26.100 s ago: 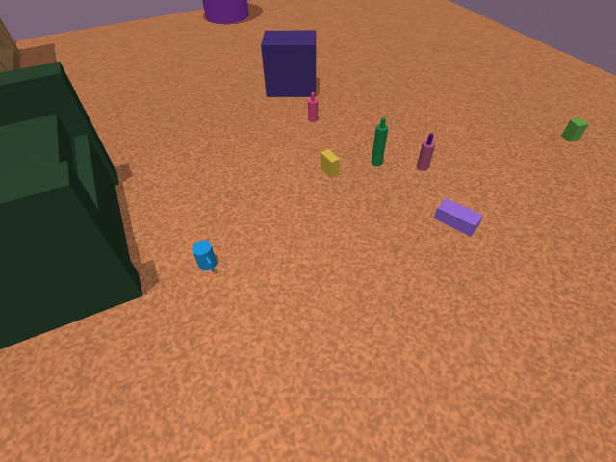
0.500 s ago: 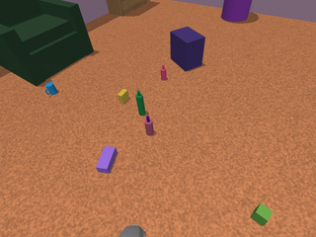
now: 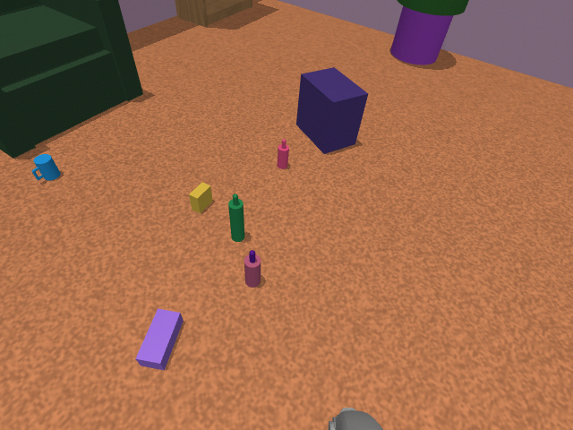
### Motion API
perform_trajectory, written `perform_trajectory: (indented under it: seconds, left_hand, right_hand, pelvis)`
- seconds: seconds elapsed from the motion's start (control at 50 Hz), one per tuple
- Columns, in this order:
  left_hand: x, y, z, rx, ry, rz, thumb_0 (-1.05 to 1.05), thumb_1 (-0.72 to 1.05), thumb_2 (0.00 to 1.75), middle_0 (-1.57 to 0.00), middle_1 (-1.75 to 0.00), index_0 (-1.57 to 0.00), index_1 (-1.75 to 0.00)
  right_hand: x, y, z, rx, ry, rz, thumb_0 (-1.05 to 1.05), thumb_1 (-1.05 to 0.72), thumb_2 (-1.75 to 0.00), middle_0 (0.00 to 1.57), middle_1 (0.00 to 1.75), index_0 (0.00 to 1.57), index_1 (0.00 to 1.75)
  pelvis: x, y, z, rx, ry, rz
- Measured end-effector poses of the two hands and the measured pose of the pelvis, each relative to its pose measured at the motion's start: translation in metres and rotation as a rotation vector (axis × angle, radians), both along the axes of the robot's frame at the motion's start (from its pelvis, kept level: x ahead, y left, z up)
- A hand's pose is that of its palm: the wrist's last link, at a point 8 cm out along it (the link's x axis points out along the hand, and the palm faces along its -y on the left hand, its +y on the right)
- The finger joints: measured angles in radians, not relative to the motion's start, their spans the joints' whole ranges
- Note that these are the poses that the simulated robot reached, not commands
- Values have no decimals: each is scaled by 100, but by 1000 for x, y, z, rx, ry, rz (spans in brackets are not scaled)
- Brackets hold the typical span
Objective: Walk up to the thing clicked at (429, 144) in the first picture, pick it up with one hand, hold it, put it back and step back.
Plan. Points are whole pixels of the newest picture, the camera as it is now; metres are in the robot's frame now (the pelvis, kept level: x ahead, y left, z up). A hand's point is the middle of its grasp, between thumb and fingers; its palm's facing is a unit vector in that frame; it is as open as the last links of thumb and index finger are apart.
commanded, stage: walk up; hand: left
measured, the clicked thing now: (252, 266) +0.80 +0.11 -0.67
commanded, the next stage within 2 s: none
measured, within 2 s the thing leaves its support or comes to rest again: neither
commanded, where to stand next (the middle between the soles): +0.48 -0.03 m, yaw +2 degrees
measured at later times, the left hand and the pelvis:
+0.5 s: hand (169, 371) +0.24 +0.20 -0.12, palm faces +0.00 -0.92 -0.40, open 7.4 cm; pelvis +0.17 -0.07 +0.00, yaw +1 degrees
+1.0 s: hand (170, 308) +0.36 +0.23 -0.16, palm faces +0.00 -0.95 -0.31, open 7.4 cm; pelvis +0.32 -0.03 -0.01, yaw +2 degrees
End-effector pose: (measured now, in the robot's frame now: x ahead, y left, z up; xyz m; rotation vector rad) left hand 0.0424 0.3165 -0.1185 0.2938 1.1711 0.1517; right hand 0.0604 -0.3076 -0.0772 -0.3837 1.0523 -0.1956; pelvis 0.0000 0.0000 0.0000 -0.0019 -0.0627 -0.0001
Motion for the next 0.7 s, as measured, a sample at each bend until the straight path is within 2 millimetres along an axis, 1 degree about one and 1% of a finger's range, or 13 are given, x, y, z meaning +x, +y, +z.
perform_trajectory:
  seconds: [0.08,0.16,0.2,0.24,0.28,0.32,0.38,0.48,0.6,0.64,0.7]
  left_hand:
    - [44,-9,8,18,-7,-26,0,90,89,-20,-30,-20,-30]
    - [96,-25,14,49,-39,-51,0,90,89,-20,-30,-20,-30]
    - [122,-36,15,72,-65,-59,0,90,89,-20,-30,-20,-30]
    - [145,-48,18,89,-105,-59,0,90,89,-20,-30,-20,-30]
    - [161,-58,25,94,-147,-53,0,90,89,-20,-30,-20,-30]
    - [171,-66,33,94,-164,-37,0,90,89,-21,-30,-20,-30]
    - [177,-74,42,98,-150,-18,0,90,89,-21,-30,-20,-30]
    - [182,-76,43,100,-98,0,0,90,89,-21,-30,-20,-30]
    - [192,-66,31,81,-60,41,0,90,89,-21,-30,-20,-30]
    - [197,-60,22,71,-48,58,0,90,89,-21,-30,-20,-30]
    - [206,-49,6,50,-20,78,0,90,89,-21,-30,-20,-30]
  right_hand:
    - [13,-15,-10,12,30,-25,1,-90,-90,20,30,20,30]
    - [31,-37,-32,33,66,-50,1,-90,-90,20,30,20,30]
    - [44,-49,-46,44,83,-60,1,-90,-90,20,30,20,30]
    - [58,-59,-59,53,104,-62,1,-90,-90,20,30,20,30]
    - [75,-62,-64,68,125,-49,1,-90,-90,20,30,20,30]
    - [93,-63,-62,84,132,-31,1,-90,-90,20,30,20,30]
    - [121,-66,-55,103,113,-15,1,-90,-90,20,30,20,30]
    - [158,-73,-43,92,101,0,1,-90,-90,20,30,20,30]
    - [199,-74,-34,47,139,30,1,-90,-90,20,30,20,30]
    - [218,-70,-31,31,141,46,1,-90,-90,20,30,20,30]
    - [252,-60,-28,6,116,68,1,-90,-90,20,30,20,30]
  pelvis:
    - [31,-8,-2,17,-1,-6]
    - [64,-25,-11,41,5,-12]
    - [84,-36,-19,46,8,-10]
    - [98,-46,-23,16,1,1]
    - [111,-54,-22,27,-3,7]
    - [123,-59,-15,41,-5,6]
    - [140,-64,-6,39,-2,5]
    - [168,-69,1,19,4,7]
    - [205,-64,-1,-9,11,35]
    - [218,-60,-4,-19,12,43]
    - [241,-51,-11,-29,15,54]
